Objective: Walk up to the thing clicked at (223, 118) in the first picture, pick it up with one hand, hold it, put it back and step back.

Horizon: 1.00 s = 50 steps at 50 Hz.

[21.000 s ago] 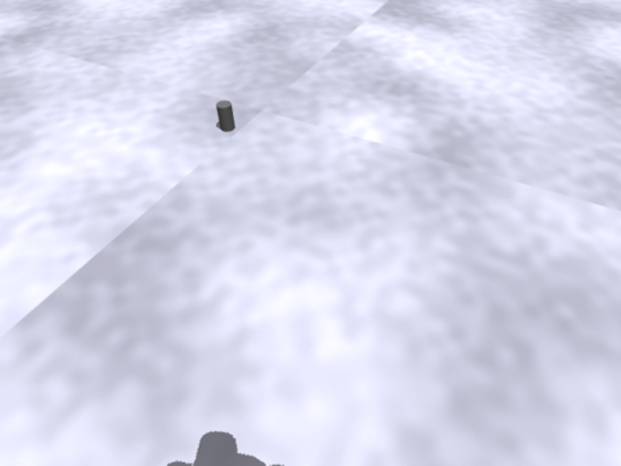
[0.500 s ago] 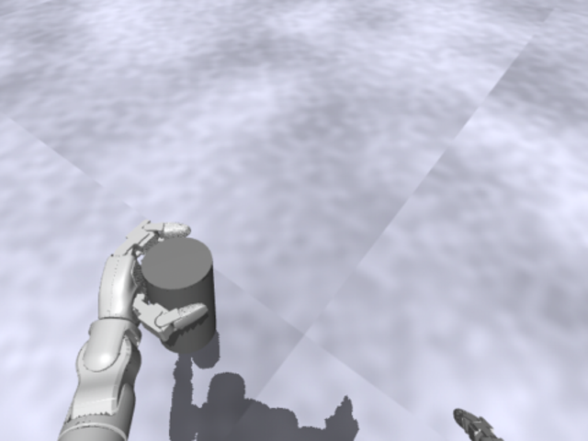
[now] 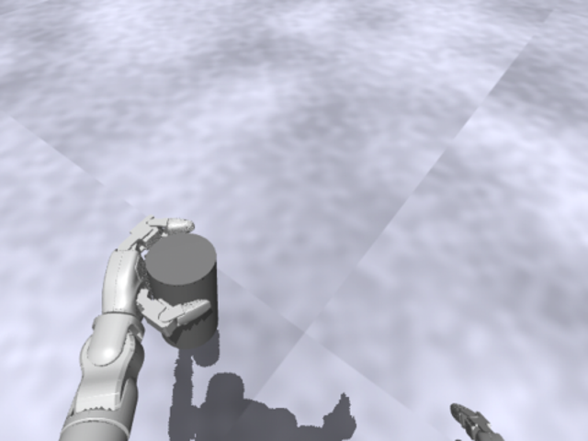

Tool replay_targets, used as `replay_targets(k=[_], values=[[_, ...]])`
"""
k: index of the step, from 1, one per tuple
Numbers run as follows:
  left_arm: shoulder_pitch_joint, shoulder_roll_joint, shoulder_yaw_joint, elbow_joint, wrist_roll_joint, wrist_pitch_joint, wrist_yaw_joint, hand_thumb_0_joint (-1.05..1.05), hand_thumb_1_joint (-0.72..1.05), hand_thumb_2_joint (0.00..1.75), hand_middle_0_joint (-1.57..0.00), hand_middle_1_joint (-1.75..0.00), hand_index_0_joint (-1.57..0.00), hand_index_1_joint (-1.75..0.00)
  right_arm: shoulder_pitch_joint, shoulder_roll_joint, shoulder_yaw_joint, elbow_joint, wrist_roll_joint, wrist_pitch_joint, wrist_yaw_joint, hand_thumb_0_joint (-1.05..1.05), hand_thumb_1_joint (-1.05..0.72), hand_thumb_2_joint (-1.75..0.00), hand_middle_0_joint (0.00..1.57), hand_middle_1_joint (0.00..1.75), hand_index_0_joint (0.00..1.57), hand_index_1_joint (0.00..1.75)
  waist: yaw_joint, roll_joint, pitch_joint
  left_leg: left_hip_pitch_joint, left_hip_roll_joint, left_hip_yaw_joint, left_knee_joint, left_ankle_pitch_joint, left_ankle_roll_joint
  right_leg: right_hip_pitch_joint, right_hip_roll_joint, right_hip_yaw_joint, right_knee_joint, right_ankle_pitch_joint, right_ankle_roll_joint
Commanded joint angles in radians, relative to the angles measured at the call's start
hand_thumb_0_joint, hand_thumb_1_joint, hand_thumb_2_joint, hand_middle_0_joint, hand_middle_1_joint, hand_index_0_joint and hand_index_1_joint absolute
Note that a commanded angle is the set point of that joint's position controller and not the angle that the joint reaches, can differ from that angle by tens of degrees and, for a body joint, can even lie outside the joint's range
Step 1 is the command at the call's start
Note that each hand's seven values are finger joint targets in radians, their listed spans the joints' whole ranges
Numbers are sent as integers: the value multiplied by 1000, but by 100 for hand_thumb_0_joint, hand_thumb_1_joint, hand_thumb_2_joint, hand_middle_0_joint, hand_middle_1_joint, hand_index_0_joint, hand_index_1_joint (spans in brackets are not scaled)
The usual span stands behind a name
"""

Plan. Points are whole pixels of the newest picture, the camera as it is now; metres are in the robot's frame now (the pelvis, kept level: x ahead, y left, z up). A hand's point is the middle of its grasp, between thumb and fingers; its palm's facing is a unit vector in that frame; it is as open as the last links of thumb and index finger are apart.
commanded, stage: hold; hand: left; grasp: from the side
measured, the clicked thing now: (186, 293) +0.32 +0.16 +0.02
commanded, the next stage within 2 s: crouch in 0.14 s
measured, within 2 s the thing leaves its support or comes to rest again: neither
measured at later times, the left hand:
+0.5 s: hand (179, 292) +0.32 +0.17 +0.03, palm faces +0.10 -1.00 +0.01, open 11.8 cm
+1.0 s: hand (203, 331) +0.37 +0.19 -0.21, palm faces +0.13 -0.99 -0.01, open 11.9 cm
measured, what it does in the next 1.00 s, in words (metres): lowers itself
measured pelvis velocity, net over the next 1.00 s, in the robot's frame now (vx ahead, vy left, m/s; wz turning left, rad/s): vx -0.03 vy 0.00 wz -0.02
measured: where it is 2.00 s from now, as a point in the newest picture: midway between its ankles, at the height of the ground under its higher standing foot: outside the picture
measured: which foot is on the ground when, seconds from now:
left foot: down 0.00-1.00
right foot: down 0.00-1.00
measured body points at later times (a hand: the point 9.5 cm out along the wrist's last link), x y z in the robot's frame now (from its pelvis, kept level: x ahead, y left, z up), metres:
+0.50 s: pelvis -0.01 +0.00 -0.01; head +0.04 +0.00 +0.44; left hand +0.31 +0.22 +0.03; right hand +0.13 -0.25 -0.11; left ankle +0.02 +0.14 -0.70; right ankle +0.02 -0.14 -0.70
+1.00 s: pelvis -0.03 +0.00 -0.20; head +0.14 +0.01 +0.22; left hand +0.35 +0.24 -0.21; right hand +0.10 -0.27 -0.33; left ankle +0.02 +0.14 -0.70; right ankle +0.02 -0.14 -0.70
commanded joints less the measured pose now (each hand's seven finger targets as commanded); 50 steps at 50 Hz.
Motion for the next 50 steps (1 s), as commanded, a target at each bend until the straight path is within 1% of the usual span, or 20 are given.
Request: replay_targets(k=[1, 3, 4, 7, 8, 13, 16, 17, 22, 27, 28, 30, 33, 34, 39, 40, 41, 43, 46, 50], values=[[-248, 124, 43, -255, -22, -70, -1, 0, -9, 118, -123, -143, -125, -142, -35, -137, -46, -135, -1, -46, -3, 0, -93, -91, 20, 30, 20, 30, 5, -17, -277, 122, -37, 19, -136, 166, 29, 130, 37, -27, -123, 198, -27], [-234, 123, 58, -207, -28, -70, 3, 0, -7, 118, -121, -141, -123, -141, -39, -133, -42, -129, 0, -48, -2, 0, -92, -91, 20, 30, 20, 30, 4, -25, -255, 103, -38, 24, -128, 164, 30, 116, 34, -23, -126, 202, -25], [-293, 153, 72, -287, -27, -78, 8, 0, -8, 118, -122, -141, -124, -141, -34, -135, -43, -130, -2, -50, -4, 0, -93, -91, 20, 30, 20, 30, 8, -9, -272, 110, -38, 24, -126, 177, 30, 124, 34, -22, -123, 215, -25], [-256, 119, 46, -225, -24, -81, 6, 0, -10, 119, -122, -142, -125, -142, -38, -131, -38, -126, -2, -49, 1, 0, -93, -91, 20, 30, 20, 30, 0, -10, -212, 93, -37, 21, -132, 144, 30, 89, 34, -24, -122, 180, -27], [-252, 134, 59, -209, -19, -83, 3, 0, -8, 119, -123, -143, -125, -142, -40, -140, -46, -129, 0, -49, -1, 0, -93, -91, 20, 30, 20, 30, -1, -13, -216, 95, -37, 22, -137, 128, 30, 81, 35, -23, -125, 166, -28], [-241, 114, 20, -260, -20, -88, -10, 0, 1, 116, -121, -136, -123, -136, -41, -133, -43, -128, -1, -55, -3, 0, -88, -90, 20, 30, 20, 30, 4, 0, -247, 115, -42, 23, -135, 135, 28, 108, 32, -21, -128, 173, -28], [-188, 117, 53, -148, -17, -71, 2, 0, 3, 114, -120, -132, -121, -131, -33, -136, -46, -114, -4, -54, -3, 0, -89, -91, 20, 30, 20, 30, -8, -43, -217, 75, -40, 26, -109, 157, 36, 84, 30, -18, -125, 202, -21], [-223, 108, 44, -208, -17, -78, 6, 0, 1, 113, -120, -132, -122, -132, -41, -128, -43, -122, -5, -56, -2, 0, -89, -90, 20, 30, 20, 30, -5, -37, -222, 71, -41, 29, -103, 161, 36, 81, 28, -15, -123, 211, -21], [-222, 84, 74, -91, -7, -122, 34, 0, 4, 115, -122, -133, -124, -133, -44, -130, -51, -114, -16, -57, 15, 0, -89, -90, 20, 30, 20, 30, -11, -51, -157, -31, -43, 22, -74, 37, 40, -24, 26, -17, -83, 84, -25], [-353, 104, 77, -36, 14, -229, 27, 0, 6, 118, -122, -136, -124, -136, -35, -142, -66, -101, -31, -71, 32, 0, -89, -91, 20, 30, 20, 30, -29, -18, -253, -135, -40, 6, 48, 27, 36, -151, 27, -13, 57, 82, -34], [-334, 102, 82, 42, 19, -248, 20, 0, 6, 118, -123, -136, -125, -136, -31, -146, -70, -98, -35, -74, 34, 0, -89, -91, 20, 30, 20, 30, -40, -22, -252, -170, -40, 3, 80, 2, 37, -199, 29, -12, 88, 60, -35], [-399, 131, 99, 32, 17, -304, 5, 0, 5, 119, -123, -137, -125, -136, -17, -144, -69, -94, -41, -79, 40, 0, -89, -90, 20, 30, 20, 30, -44, 18, -324, -212, -41, 0, 149, -19, 33, -277, 29, -9, 158, 39, -39], [-418, 102, 100, 152, -3, -369, -17, 0, 6, 121, -124, -138, -126, -138, -14, -155, -66, -83, -50, -90, 50, 0, -90, -91, 20, 30, 20, 30, -56, -13, -398, -380, -46, -17, 289, -64, 37, -414, 29, -5, 284, -10, -38], [-450, 139, 132, 144, -7, -394, -19, 0, 5, 121, -125, -139, -127, -139, -21, -153, -61, -89, -51, -92, 52, 0, -90, -91, 20, 30, 20, 30, -43, 13, -423, -428, -47, -20, 327, -84, 35, -452, 27, 2, 322, -36, -40], [-489, 171, 142, 226, 0, -456, -54, 0, 10, 120, -124, -135, -125, -136, -11, -186, -61, -90, -65, -82, 60, 0, -89, -91, 20, 30, 20, 30, -33, 60, -599, -519, -44, -34, 505, 24, 31, -631, 30, -1, 505, 21, -49], [-494, 213, 184, 240, 6, -462, -53, 0, 9, 120, -125, -135, -125, -136, -11, -189, -58, -92, -67, -77, 60, 0, -90, -91, 20, 30, 20, 30, -19, 62, -621, -556, -45, -32, 533, 35, 32, -640, 28, 3, 538, 27, -49], [-486, 202, 177, 251, 11, -466, -53, 0, 6, 118, -124, -135, -125, -136, -12, -191, -59, -94, -71, -70, 62, 0, -91, -91, 20, 30, 20, 30, -20, 67, -646, -571, -44, -34, 558, 59, 32, -666, 30, -3, 575, 43, -52], [-487, 220, 221, 241, 4, -476, -47, 0, 4, 119, -122, -134, -123, -135, -13, -197, -57, -92, -77, -58, 69, 0, -91, -91, 20, 30, 20, 30, 4, 89, -699, -593, -45, -34, 609, 106, 32, -713, 32, -7, 636, 68, -56], [-497, 205, 244, 255, -9, -482, -35, 0, 9, 122, -120, -133, -120, -134, -6, -204, -62, -79, -83, -44, 77, 0, -91, -91, 20, 30, 20, 30, -15, 31, -761, -691, -45, -28, 709, 134, 44, -727, 35, 5, 694, 114, -46], [-585, 202, 218, 312, 5, -498, -59, 0, 8, 122, -120, -133, -120, -134, 17, -207, -65, -23, -94, -39, 88, 0, -92, -92, 20, 30, 20, 30, -66, -7, -763, -824, -42, -29, 836, 117, 54, -809, 37, 8, 789, 125, -40]])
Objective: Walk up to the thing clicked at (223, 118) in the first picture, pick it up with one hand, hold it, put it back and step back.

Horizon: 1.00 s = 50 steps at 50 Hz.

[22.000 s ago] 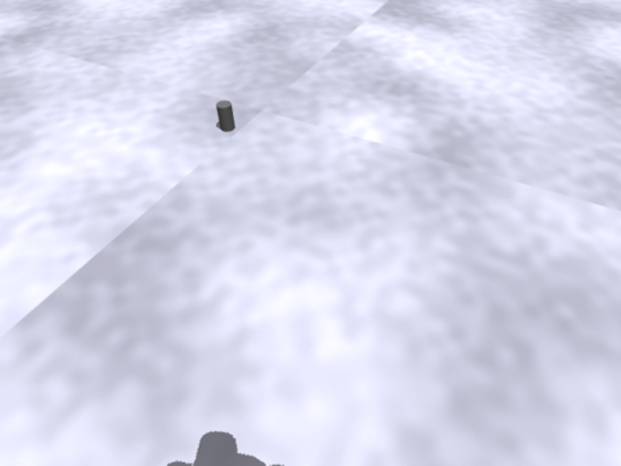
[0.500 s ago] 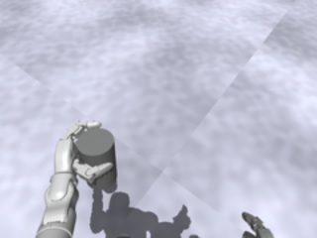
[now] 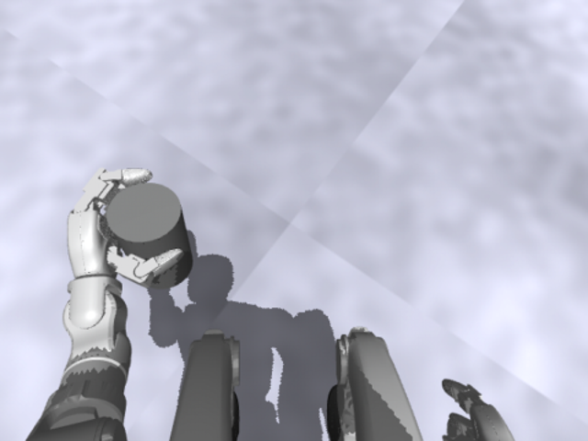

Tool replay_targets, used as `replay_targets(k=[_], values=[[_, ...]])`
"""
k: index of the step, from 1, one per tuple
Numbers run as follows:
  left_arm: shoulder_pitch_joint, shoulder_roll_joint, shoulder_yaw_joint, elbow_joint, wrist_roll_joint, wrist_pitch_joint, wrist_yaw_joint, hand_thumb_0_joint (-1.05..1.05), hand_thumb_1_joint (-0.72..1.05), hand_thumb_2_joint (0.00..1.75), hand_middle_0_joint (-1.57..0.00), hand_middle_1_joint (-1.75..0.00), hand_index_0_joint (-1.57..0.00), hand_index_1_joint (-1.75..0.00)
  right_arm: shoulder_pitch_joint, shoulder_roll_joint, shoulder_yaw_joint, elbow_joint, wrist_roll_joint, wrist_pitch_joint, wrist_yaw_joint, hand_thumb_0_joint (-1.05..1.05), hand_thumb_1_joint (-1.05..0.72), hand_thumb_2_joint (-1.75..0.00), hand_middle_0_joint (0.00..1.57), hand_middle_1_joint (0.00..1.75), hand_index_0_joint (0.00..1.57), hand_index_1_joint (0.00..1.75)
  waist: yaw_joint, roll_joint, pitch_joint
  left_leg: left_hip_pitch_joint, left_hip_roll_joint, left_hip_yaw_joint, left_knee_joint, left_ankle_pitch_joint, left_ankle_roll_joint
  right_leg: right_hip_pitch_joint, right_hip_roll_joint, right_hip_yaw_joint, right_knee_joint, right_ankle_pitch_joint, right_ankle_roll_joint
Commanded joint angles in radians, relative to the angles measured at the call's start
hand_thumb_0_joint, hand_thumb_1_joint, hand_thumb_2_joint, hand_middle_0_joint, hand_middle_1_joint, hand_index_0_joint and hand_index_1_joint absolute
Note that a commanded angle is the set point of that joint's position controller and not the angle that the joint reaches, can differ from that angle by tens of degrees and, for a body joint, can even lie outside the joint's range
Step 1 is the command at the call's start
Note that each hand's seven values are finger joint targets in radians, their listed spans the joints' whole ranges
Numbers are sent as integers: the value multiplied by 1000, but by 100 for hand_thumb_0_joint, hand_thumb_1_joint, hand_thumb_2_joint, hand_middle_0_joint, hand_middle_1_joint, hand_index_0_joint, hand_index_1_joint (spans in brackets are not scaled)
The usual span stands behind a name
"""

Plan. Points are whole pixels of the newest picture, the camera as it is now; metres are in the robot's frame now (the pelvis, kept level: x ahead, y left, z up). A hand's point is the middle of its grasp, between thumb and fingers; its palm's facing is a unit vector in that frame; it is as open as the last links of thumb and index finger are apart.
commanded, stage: crouch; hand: left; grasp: from the side
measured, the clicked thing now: (156, 240) +0.39 +0.19 -0.06
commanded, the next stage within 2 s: lower in 1.14 s
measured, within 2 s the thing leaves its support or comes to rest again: neither
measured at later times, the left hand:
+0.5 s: hand (174, 252) +0.42 +0.21 -0.21, palm faces +0.16 -0.99 -0.02, open 11.8 cm
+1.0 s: hand (183, 254) +0.45 +0.21 -0.29, palm faces +0.13 -0.99 -0.04, open 11.8 cm
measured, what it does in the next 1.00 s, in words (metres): lowers itself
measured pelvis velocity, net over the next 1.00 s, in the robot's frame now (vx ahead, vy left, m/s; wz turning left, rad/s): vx -0.05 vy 0.01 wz -0.11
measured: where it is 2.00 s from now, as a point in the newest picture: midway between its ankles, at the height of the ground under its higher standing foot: outside the picture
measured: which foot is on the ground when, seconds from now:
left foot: down 0.00-1.00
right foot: down 0.00-1.00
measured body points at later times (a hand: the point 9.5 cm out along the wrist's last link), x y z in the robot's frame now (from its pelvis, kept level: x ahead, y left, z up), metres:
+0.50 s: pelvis -0.05 +0.01 -0.17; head +0.15 +0.05 +0.23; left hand +0.41 +0.26 -0.20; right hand +0.04 -0.27 -0.29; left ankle +0.05 +0.14 -0.51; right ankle +0.05 -0.13 -0.51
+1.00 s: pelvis -0.05 +0.01 -0.23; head +0.18 +0.07 +0.16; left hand +0.43 +0.27 -0.29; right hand +0.03 -0.28 -0.32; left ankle +0.05 +0.14 -0.51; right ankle +0.05 -0.13 -0.51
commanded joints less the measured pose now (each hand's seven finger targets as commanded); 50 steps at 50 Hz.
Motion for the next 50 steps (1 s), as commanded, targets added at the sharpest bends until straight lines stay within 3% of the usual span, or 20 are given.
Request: replay_targets(k=[1, 4, 5, 7, 10, 13, 15, 16, 18, 23, 25, 27, 31, 33, 37, 39, 45, 50], values=[[-335, 164, 7, -137, 5, -95, -23, 0, 9, 122, -120, -133, -120, -134, 101, -167, -60, -41, -15, -24, 2, 0, -92, -92, 20, 30, 20, 30, -50, -23, -581, 216, -36, 27, -38, 365, 73, 273, 33, 7, -110, 398, -31], [-343, 190, 40, -26, 27, -101, -18, 0, 4, 121, -119, -133, -119, -134, 92, -165, -52, -32, -28, -23, 13, 0, -92, -91, 20, 30, 20, 30, -41, -32, -546, 112, -34, 31, 21, 277, 71, 198, 31, 14, -56, 304, -32], [-408, 241, 72, -80, 31, -112, -14, 0, 5, 122, -118, -133, -119, -134, 89, -175, -53, -32, -33, -21, 15, 0, -92, -91, 20, 30, 20, 30, -29, 13, -575, 134, -34, 29, 36, 259, 65, 145, 32, 5, -26, 270, -39], [-485, 266, 85, -57, 46, -121, 0, 0, 7, 125, -118, -136, -119, -136, 87, -181, -46, -36, -42, -14, 20, 0, -91, -91, 20, 30, 20, 30, -36, 60, -606, 131, -34, 29, 70, 229, 57, 78, 33, -10, 21, 228, -46], [-497, 286, 107, 0, 68, -130, 21, 0, 5, 127, -120, -138, -120, -139, 82, -181, -32, -27, -51, -7, 29, 0, -92, -91, 20, 30, 20, 30, -33, 97, -582, 64, -36, 36, 102, 153, 45, 14, 35, -31, 80, 159, -50], [-548, 294, 101, 22, 80, -133, 21, 0, 2, 128, -122, -140, -122, -141, 73, -191, -26, -23, -56, 0, 33, 0, -92, -91, 20, 30, 20, 30, -54, 122, -559, 22, -35, 43, 136, 72, 44, -62, 37, -50, 129, 103, -50], [-579, 349, 127, 37, 92, -126, 26, 0, -1, 126, -121, -138, -121, -140, 84, -204, -25, -16, -60, 4, 33, 0, -92, -91, 20, 30, 20, 30, -55, 130, -581, -16, -37, 52, 181, 68, 48, -69, 37, -52, 159, 105, -47], [-580, 344, 117, 51, 98, -122, 28, 0, -1, 125, -119, -137, -120, -138, 76, -201, -20, -17, -62, 6, 35, 0, -92, -91, 20, 30, 20, 30, -62, 131, -571, -46, -38, 57, 197, 59, 50, -74, 38, -53, 172, 98, -45], [-592, 376, 145, 65, 100, -117, 36, 0, -5, 123, -119, -136, -120, -137, 84, -211, -15, -14, -61, 10, 39, 0, -93, -91, 20, 30, 20, 30, -61, 118, -572, -73, -40, 53, 221, 51, 52, -101, 42, -69, 204, 95, -46], [-645, 387, 138, 78, 104, -110, 37, 0, -3, 122, -118, -135, -119, -136, 72, -233, 2, -18, -67, 21, 42, 0, -92, -91, 20, 30, 20, 30, -99, 136, -514, -125, -39, 36, 270, -6, 54, -188, 45, -100, 270, 58, -46], [-643, 389, 139, 91, 107, -108, 37, 0, -1, 122, -118, -135, -119, -136, 81, -241, 13, -19, -71, 24, 45, 0, -92, -91, 20, 30, 20, 30, -113, 136, -502, -156, -43, 31, 294, 7, 54, -183, 46, -108, 291, 75, -43], [-638, 448, 166, 111, 118, -103, 38, 0, -3, 120, -117, -134, -118, -134, 73, -251, 20, -18, -74, 29, 45, 0, -92, -91, 20, 30, 20, 30, -105, 133, -478, -193, -42, 33, 319, -13, 58, -203, 49, -109, 305, 55, -42], [-633, 465, 186, 119, 116, -100, 42, 0, 0, 122, -119, -136, -120, -136, 67, -266, 42, -27, -82, 37, 51, 0, -91, -91, 20, 30, 20, 30, -117, 138, -446, -229, -40, 19, 349, -40, 58, -231, 53, -126, 336, 42, -40], [-637, 475, 194, 100, 109, -106, 36, 0, 4, 122, -118, -136, -120, -136, 74, -280, 51, -31, -87, 43, 52, 0, -91, -91, 20, 30, 20, 30, -126, 170, -466, -202, -37, 5, 363, -2, 51, -238, 54, -135, 364, 79, -43], [-608, 498, 194, 114, 125, -103, 35, 0, 7, 124, -117, -136, -119, -136, 72, -285, 65, -22, -99, 50, 56, 0, -91, -91, 20, 30, 20, 30, -126, 191, -447, -233, -35, 7, 401, 35, 50, -233, 59, -133, 390, 116, -43], [-613, 490, 189, 119, 126, -106, 37, 0, 6, 124, -119, -137, -121, -137, 79, -292, 73, -21, -106, 56, 60, 0, -92, -91, 20, 30, 20, 30, -150, 194, -440, -241, -34, -1, 420, 40, 50, -228, 61, -141, 397, 129, -41], [-583, 512, 193, 103, 120, -112, 39, 0, 9, 123, -119, -136, -120, -136, 68, -314, 89, -29, -118, 68, 69, 0, -92, -91, 20, 30, 20, 30, -148, 209, -441, -230, -31, -17, 453, 109, 42, -222, 65, -154, 438, 188, -42], [-597, 512, 180, 103, 121, -119, 45, 0, 11, 125, -121, -138, -122, -138, 62, -329, 101, -28, -131, 75, 76, 0, -92, -91, 20, 30, 20, 30, -176, 217, -408, -252, -30, -28, 481, 83, 44, -228, 72, -165, 446, 177, -38]])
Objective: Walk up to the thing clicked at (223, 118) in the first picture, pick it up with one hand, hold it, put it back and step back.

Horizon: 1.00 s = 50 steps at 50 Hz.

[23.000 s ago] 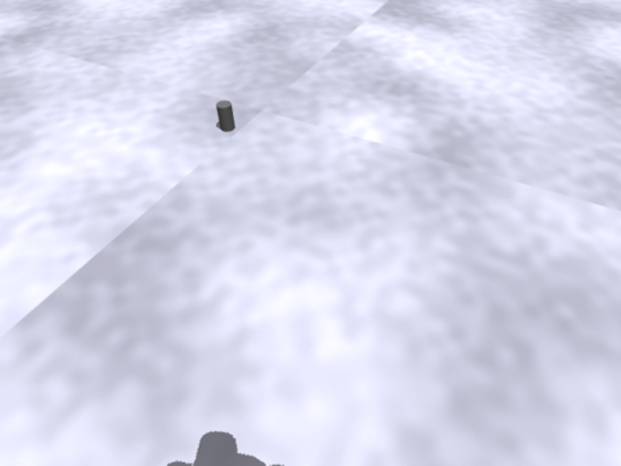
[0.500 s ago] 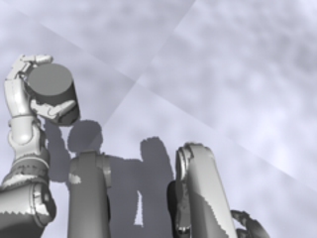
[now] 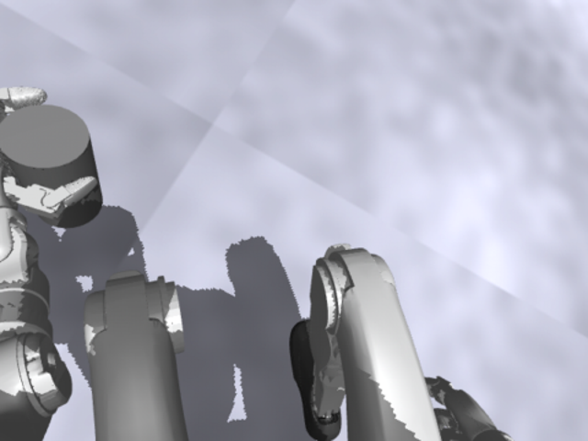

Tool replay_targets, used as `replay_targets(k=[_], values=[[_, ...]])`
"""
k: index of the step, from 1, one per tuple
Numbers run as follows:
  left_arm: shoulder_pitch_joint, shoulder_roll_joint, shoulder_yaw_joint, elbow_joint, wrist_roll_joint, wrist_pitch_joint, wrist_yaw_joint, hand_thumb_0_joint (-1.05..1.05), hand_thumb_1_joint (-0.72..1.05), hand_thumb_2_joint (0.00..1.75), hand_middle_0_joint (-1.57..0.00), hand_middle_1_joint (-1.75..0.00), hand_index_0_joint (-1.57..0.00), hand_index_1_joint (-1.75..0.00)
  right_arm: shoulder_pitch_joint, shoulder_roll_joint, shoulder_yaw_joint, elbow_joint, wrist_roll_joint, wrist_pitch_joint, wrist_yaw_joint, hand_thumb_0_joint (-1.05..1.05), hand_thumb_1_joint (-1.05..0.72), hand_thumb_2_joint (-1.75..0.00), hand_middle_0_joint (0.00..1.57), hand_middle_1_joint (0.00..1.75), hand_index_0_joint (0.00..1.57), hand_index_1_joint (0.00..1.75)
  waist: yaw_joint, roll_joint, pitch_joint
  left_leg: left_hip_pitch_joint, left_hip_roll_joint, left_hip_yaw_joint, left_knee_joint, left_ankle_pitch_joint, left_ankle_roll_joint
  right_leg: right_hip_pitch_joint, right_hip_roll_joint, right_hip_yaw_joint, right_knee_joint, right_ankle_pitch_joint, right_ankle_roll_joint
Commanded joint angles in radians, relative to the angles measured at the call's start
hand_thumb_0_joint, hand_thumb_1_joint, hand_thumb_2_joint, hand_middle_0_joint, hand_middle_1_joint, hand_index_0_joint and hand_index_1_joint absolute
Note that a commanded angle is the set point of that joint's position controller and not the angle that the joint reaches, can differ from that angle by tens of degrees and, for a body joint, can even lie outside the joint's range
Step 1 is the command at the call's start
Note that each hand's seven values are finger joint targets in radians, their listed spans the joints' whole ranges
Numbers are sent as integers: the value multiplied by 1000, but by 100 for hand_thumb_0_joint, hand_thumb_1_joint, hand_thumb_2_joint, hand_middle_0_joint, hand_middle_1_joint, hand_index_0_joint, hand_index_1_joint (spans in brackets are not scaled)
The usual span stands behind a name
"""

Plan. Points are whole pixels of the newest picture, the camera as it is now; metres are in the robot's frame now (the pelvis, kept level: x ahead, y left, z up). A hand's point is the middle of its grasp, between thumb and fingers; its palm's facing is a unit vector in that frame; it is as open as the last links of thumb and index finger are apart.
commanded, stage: crouch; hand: left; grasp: from the side
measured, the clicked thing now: (59, 172) +0.46 +0.25 -0.11
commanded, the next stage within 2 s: lower in 0.14 s
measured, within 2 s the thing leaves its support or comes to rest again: neither
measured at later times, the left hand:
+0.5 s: hand (60, 169) +0.48 +0.25 -0.12, palm faces +0.24 -0.97 -0.04, open 11.8 cm
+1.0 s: hand (71, 174) +0.48 +0.25 -0.17, palm faces +0.27 -0.96 -0.03, open 11.8 cm
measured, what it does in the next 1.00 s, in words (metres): stands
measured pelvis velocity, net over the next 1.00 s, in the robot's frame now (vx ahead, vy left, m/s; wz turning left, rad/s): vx -0.01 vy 0.02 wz -0.10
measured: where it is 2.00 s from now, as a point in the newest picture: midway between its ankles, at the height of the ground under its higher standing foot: (241, 421)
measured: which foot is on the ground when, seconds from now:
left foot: down 0.00-1.00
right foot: down 0.00-1.00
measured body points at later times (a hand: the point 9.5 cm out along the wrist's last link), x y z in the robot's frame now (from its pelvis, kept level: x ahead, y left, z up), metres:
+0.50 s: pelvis +0.00 +0.01 -0.02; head +0.23 +0.11 +0.35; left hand +0.46 +0.30 -0.12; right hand +0.10 -0.27 -0.09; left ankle +0.08 +0.14 -0.28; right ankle +0.12 -0.13 -0.28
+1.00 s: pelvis -0.01 +0.02 -0.02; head +0.24 +0.15 +0.32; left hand +0.46 +0.30 -0.16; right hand +0.10 -0.26 -0.08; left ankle +0.08 +0.14 -0.28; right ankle +0.12 -0.13 -0.28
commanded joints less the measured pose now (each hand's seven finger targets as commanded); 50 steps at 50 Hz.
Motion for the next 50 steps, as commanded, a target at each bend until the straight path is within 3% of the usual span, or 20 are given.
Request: replay_targets(k=[1, 3, 5, 6, 8, 10, 13, 18, 21, 25, 30, 32, 33, 39, 40, 43, 46, 50], values=[[-309, 208, -3, -204, -16, -81, 7, 0, 12, 125, -120, -137, -121, -137, 131, -265, -65, -34, -14, 1, -4, 0, -91, -91, 20, 30, 20, 30, -25, 290, -635, 387, 17, 117, -269, 85, 60, 364, 27, -124, -216, 147, -79], [-289, 231, 12, -196, -14, -82, 11, 0, 13, 124, -120, -137, -121, -137, 132, -272, -60, -37, -17, 4, 0, 0, -91, -91, 20, 30, 20, 30, -23, 296, -642, 389, 18, 112, -263, 95, 58, 373, 28, -127, -207, 154, -78], [-295, 210, -11, -188, -11, -87, 9, 0, 12, 125, -120, -138, -122, -138, 119, -279, -53, -39, -22, 7, 2, 0, -92, -91, 20, 30, 20, 30, -42, 310, -621, 411, 20, 101, -264, 107, 52, 350, 27, -139, -194, 161, -80], [-290, 229, 3, -196, -12, -89, 12, 0, 13, 125, -121, -138, -123, -138, 123, -282, -52, -38, -23, 8, 2, 0, -92, -91, 20, 30, 20, 30, -33, 309, -634, 417, 20, 101, -258, 122, 52, 358, 28, -138, -191, 175, -80], [-292, 221, -8, -191, -14, -93, 13, 0, 10, 124, -120, -138, -122, -137, 104, -288, -42, -43, -27, 11, 2, 0, -92, -91, 20, 30, 20, 30, -40, 319, -602, 428, 23, 97, -255, 127, 49, 336, 26, -144, -184, 180, -80], [-305, 228, -4, -189, -19, -95, 21, 0, 9, 124, -123, -138, -124, -139, 97, -290, -40, -46, -30, 11, 2, 0, -92, -91, 20, 30, 20, 30, -48, 306, -592, 390, 20, 99, -237, 94, 56, 344, 30, -141, -191, 162, -79], [-279, 252, 15, -184, -22, -101, 28, 0, 8, 123, -125, -142, -127, -142, 98, -289, -26, -47, -35, 13, 6, 0, -93, -91, 20, 30, 20, 30, -42, 305, -611, 383, 21, 98, -219, 123, 57, 388, 33, -140, -184, 190, -75], [-244, 233, -3, -62, -13, -115, 56, 0, 6, 126, -124, -143, -126, -143, 77, -304, 8, -62, -47, 22, 10, 0, -92, -91, 20, 30, 20, 30, -80, 266, -542, 364, 26, 72, -214, 115, 56, 371, 38, -162, -181, 182, -75], [-296, 287, -3, -63, -7, -137, 62, 0, 6, 126, -123, -143, -125, -142, 52, -312, 29, -73, -57, 23, 11, 0, -91, -91, 20, 30, 20, 30, -94, 271, -507, 344, 28, 68, -205, 70, 61, 360, 42, -168, -185, 146, -73], [-332, 315, -1, -58, -10, -178, 68, 0, 7, 121, -123, -140, -125, -139, 26, -328, 52, -82, -71, 16, 13, 0, -92, -91, 20, 30, 20, 30, -109, 310, -495, 382, 31, 52, -204, 56, 54, 344, 45, -186, -169, 136, -74], [-323, 332, -3, -6, -16, -212, 80, 0, 10, 121, -121, -138, -124, -137, 4, -342, 86, -81, -92, 13, 12, 0, -92, -91, 20, 30, 20, 30, -127, 337, -476, 412, 37, 37, -191, 90, 46, 361, 47, -199, -158, 172, -70], [-303, 360, 7, 11, -11, -218, 87, 0, 7, 122, -120, -138, -122, -137, 3, -345, 100, -83, -99, 16, 11, 0, -92, -91, 20, 30, 20, 30, -120, 357, -485, 426, 39, 36, -186, 116, 44, 384, 50, -201, -155, 196, -71], [-294, 343, -11, 30, -7, -222, 89, 0, 9, 121, -118, -137, -120, -136, -3, -346, 108, -86, -105, 18, 9, 0, -92, -91, 20, 30, 20, 30, -132, 355, -480, 433, 41, 29, -182, 134, 42, 385, 51, -208, -149, 210, -69], [-289, 386, -7, 44, 10, -241, 113, 0, 7, 121, -118, -136, -120, -136, -30, -363, 132, -89, -124, 26, 8, 0, -91, -91, 20, 30, 20, 30, -141, 386, -456, 470, 47, 9, -185, 164, 32, 386, 54, -229, -136, 238, -69], [-301, 378, -20, 57, 10, -246, 115, 0, 8, 120, -117, -135, -119, -134, -42, -367, 137, -92, -126, 26, 8, 0, -92, -91, 20, 30, 20, 30, -156, 384, -438, 460, 48, 3, -184, 152, 33, 375, 54, -236, -133, 230, -68], [-297, 400, -1, 71, 6, -259, 133, 0, 10, 120, -115, -134, -118, -133, -32, -369, 154, -91, -134, 30, 8, 0, -91, -91, 20, 30, 20, 30, -162, 384, -447, 471, 49, -9, -177, 182, 34, 406, 57, -238, -137, 259, -64], [-320, 408, -20, 109, 12, -267, 146, 0, 12, 123, -118, -137, -120, -136, -64, -374, 169, -103, -139, 30, 7, 0, -91, -90, 20, 30, 20, 30, -188, 360, -383, 424, 51, -16, -174, 124, 41, 377, 58, -244, -146, 220, -62], [-334, 429, -31, 121, 17, -285, 152, 0, 14, 122, -117, -136, -119, -134, -87, -377, 186, -111, -150, 31, 5, 0, -90, -90, 20, 30, 20, 30, -196, 355, -366, 417, 52, -21, -166, 88, 44, 375, 63, -252, -153, 198, -57]])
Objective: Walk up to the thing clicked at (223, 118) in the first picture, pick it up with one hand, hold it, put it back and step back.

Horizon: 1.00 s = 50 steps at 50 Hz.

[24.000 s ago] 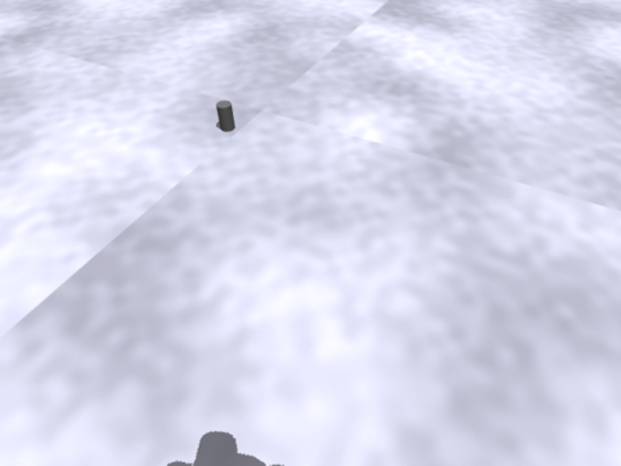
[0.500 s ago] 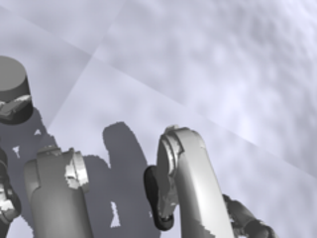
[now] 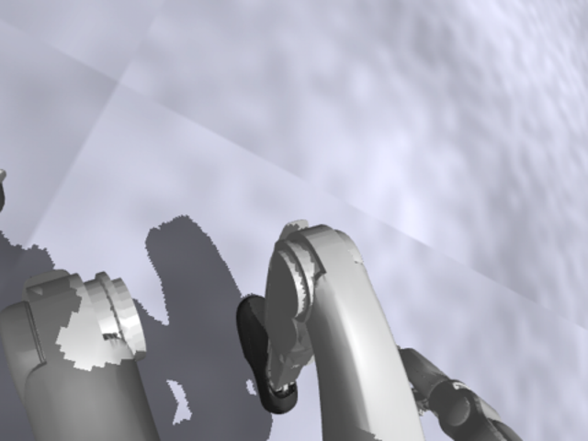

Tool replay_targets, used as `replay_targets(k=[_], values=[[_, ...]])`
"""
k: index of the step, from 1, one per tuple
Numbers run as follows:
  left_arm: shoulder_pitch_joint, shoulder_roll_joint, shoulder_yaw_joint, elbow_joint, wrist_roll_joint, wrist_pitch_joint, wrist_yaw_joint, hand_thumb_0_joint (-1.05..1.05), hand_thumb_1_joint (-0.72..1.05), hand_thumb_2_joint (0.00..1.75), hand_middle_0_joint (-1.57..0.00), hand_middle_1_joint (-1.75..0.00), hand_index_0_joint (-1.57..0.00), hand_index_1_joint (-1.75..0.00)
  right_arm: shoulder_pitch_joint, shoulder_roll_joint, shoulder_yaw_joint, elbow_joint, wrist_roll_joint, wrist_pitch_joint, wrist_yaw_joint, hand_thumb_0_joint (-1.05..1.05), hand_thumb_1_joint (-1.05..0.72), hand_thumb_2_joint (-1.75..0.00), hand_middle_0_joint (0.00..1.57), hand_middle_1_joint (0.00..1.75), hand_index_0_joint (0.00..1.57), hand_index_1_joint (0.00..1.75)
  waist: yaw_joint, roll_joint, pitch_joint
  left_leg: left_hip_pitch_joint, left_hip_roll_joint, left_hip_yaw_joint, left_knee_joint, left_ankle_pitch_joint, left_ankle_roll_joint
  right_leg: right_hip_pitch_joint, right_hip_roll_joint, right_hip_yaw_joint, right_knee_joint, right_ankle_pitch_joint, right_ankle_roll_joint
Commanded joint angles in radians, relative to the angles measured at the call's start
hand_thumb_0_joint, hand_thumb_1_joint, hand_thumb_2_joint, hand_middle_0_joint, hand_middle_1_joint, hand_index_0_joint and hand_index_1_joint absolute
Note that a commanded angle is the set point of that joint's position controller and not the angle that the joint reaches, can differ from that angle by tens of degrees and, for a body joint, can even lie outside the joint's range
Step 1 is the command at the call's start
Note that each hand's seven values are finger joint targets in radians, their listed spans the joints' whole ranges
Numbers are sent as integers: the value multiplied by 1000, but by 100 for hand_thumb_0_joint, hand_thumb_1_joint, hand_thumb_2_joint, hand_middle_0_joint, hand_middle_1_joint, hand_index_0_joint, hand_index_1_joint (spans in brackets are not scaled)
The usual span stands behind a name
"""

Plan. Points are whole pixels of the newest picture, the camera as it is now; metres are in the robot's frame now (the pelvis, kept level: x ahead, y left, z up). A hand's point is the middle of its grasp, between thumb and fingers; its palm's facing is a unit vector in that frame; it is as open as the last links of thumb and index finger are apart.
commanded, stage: lower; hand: left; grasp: from the side
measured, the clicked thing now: out of the picture +0.46 +0.28 -0.18
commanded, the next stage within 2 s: loosen in 0.50 s
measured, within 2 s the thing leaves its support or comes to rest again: rests again in 1.76 s
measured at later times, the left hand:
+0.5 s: hand out of the picture +0.47 +0.28 -0.16, palm faces +0.35 -0.93 -0.03, open 11.8 cm
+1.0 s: hand out of the picture +0.47 +0.28 -0.16, palm faces +0.36 -0.93 -0.01, open 13.0 cm
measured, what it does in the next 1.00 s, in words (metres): stands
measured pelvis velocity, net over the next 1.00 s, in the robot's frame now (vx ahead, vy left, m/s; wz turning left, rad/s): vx -0.01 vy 0.01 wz -0.05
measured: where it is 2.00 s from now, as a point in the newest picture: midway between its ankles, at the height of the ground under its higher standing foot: (195, 414)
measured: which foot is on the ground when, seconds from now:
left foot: down 0.00-1.00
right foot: down 0.00-1.00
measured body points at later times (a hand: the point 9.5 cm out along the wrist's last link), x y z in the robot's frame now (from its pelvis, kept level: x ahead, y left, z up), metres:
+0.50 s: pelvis +0.00 +0.01 +0.00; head +0.24 +0.18 +0.33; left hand +0.45 +0.33 -0.16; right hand +0.13 -0.25 -0.04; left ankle +0.08 +0.13 -0.26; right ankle +0.14 -0.13 -0.25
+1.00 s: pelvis -0.01 +0.01 +0.00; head +0.24 +0.19 +0.33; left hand +0.45 +0.33 -0.16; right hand +0.14 -0.25 -0.03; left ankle +0.08 +0.13 -0.26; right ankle +0.14 -0.13 -0.25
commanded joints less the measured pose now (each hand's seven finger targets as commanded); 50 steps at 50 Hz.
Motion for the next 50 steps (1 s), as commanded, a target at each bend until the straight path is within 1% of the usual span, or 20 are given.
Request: replay_targets(k=[1, 6, 10, 11, 16, 19, 21, 27, 28, 30, 31, 34, 36, 38, 39, 40, 42, 45, 48, 50], values=[[-278, 179, 0, -130, -2, -91, 11, 0, 14, 123, -119, -137, -121, -136, 65, -339, -83, -21, -17, 8, -15, 0, -90, -90, 20, 30, 20, 30, -105, 489, -566, 388, 63, 111, -307, 98, 33, 294, 23, -156, -183, 165, -77], [-271, 185, -7, -101, -8, -105, 13, 0, 10, 123, -119, -137, -122, -136, 51, -345, -65, -29, -27, 9, -16, 0, -90, -90, 20, 30, 20, 30, -115, 497, -567, 405, 67, 100, -306, 116, 29, 309, 33, -167, -179, 181, -76], [-256, 194, -14, -88, -5, -107, 15, 0, 14, 125, -118, -138, -120, -137, 34, -343, -53, -34, -30, 6, -18, 0, -90, -90, 20, 30, 20, 30, -109, 488, -550, 395, 69, 98, -303, 109, 31, 309, 38, -167, -187, 177, -76], [-272, 209, -9, -89, -9, -112, 17, 0, 11, 125, -119, -139, -122, -138, 43, -346, -48, -36, -31, 8, -18, 0, -90, -90, 20, 30, 20, 30, -118, 488, -561, 395, 68, 96, -298, 108, 32, 324, 40, -171, -192, 180, -74], [-275, 220, -15, -93, 8, -128, 24, 0, 15, 124, -118, -136, -120, -136, 22, -356, -45, -37, -39, 11, -19, 0, -89, -90, 20, 30, 20, 30, -121, 523, -528, 433, 77, 73, -319, 134, 17, 296, 38, -186, -170, 194, -77], [-267, 226, -17, -83, 13, -133, 32, 0, 16, 125, -116, -136, -119, -135, 24, -359, -36, -32, -47, 15, -19, 0, -89, -90, 20, 30, 20, 30, -132, 543, -534, 450, 79, 68, -317, 152, 15, 315, 40, -192, -170, 211, -75], [-266, 243, -6, -88, 10, -138, 38, 0, 16, 125, -118, -136, -120, -136, 26, -358, -31, -30, -49, 13, -19, 0, -89, -90, 20, 30, 20, 30, -128, 538, -549, 450, 79, 72, -305, 163, 18, 330, 42, -186, -175, 223, -74], [-261, 227, -18, -60, 15, -153, 49, 0, 18, 125, -120, -137, -122, -136, 5, -365, -24, -35, -58, 18, -16, 0, -89, -90, 20, 30, 20, 30, -144, 533, -501, 438, 80, 54, -318, 132, 16, 309, 43, -202, -174, 200, -74], [-251, 229, -17, -58, 16, -152, 48, 0, 19, 126, -120, -137, -122, -137, 12, -363, -23, -32, -60, 17, -17, 0, -89, -90, 20, 30, 20, 30, -145, 534, -528, 454, 78, 59, -309, 150, 17, 329, 45, -199, -180, 218, -72], [-256, 231, -21, -52, 21, -155, 49, 0, 20, 126, -119, -137, -121, -136, 10, -366, -21, -33, -62, 18, -16, 0, -88, -90, 20, 30, 20, 30, -150, 540, -516, 460, 80, 53, -314, 168, 15, 321, 43, -200, -174, 230, -72], [-256, 226, -30, -49, 22, -154, 51, 0, 14, 118, -123, -131, -125, -130, 10, -364, -18, -32, -64, 20, -16, 0, -90, -90, 20, 30, 20, 30, -151, 536, -513, 456, 79, 52, -313, 169, 16, 324, 44, -201, -177, 230, -72], [-259, 237, -9, -56, 7, -160, 52, 0, -4, 94, -102, -107, -105, -106, 0, -368, -17, -40, -61, 20, -15, 0, -91, -89, 20, 30, 20, 30, -144, 528, -511, 451, 80, 51, -313, 158, 16, 320, 45, -200, -178, 220, -72], [-273, 230, -6, -59, -9, -167, 49, 0, -11, 78, -94, -94, -97, -92, -5, -369, -18, -40, -62, 16, -15, 0, -91, -89, 20, 30, 20, 30, -148, 520, -496, 429, 78, 54, -311, 124, 21, 314, 48, -198, -187, 198, -72], [-278, 241, -1, -62, -16, -172, 49, 0, -16, 64, -90, -88, -93, -85, -2, -369, -14, -36, -62, 11, -16, 0, -91, -89, 20, 30, 20, 30, -151, 523, -512, 428, 78, 58, -304, 122, 23, 333, 51, -196, -193, 201, -71], [-271, 229, -6, -61, -14, -176, 46, 0, -18, 60, -89, -85, -91, -82, -3, -365, -12, -37, -64, 11, -15, 0, -91, -89, 20, 30, 20, 30, -154, 517, -517, 436, 79, 55, -305, 142, 22, 342, 50, -197, -190, 217, -69], [-264, 242, -6, -60, -8, -171, 44, 0, -23, 56, -85, -80, -87, -78, -1, -363, -15, -35, -62, 11, -17, 0, -91, -89, 20, 30, 20, 30, -142, 526, -515, 438, 80, 62, -306, 148, 22, 337, 51, -192, -191, 217, -72], [-276, 245, -21, -59, 3, -171, 38, 0, -38, 47, -69, -64, -71, -63, -9, -367, -16, -35, -63, 15, -19, 0, -92, -90, 20, 30, 20, 30, -152, 542, -498, 435, 81, 57, -316, 131, 19, 311, 50, -199, -188, 201, -75], [-265, 244, -24, -50, 5, -168, 36, 0, -41, 34, -51, -46, -52, -46, -11, -367, -16, -36, -62, 14, -19, 0, -91, -90, 20, 30, 20, 30, -146, 530, -488, 422, 81, 57, -317, 111, 21, 313, 51, -201, -191, 188, -75], [-246, 242, -4, -40, -6, -165, 38, 0, -49, 27, -43, -37, -44, -37, -1, -370, -15, -42, -62, 18, -19, 0, -91, -90, 20, 30, 20, 30, -146, 519, -511, 440, 80, 52, -316, 129, 20, 327, 51, -204, -192, 201, -74], [-249, 224, -4, -28, -11, -162, 39, 0, -51, 25, -42, -35, -42, -35, -12, -372, -19, -44, -59, 16, -18, 0, -92, -90, 20, 30, 20, 30, -145, 510, -479, 426, 81, 47, -325, 111, 20, 305, 49, -206, -193, 188, -74]])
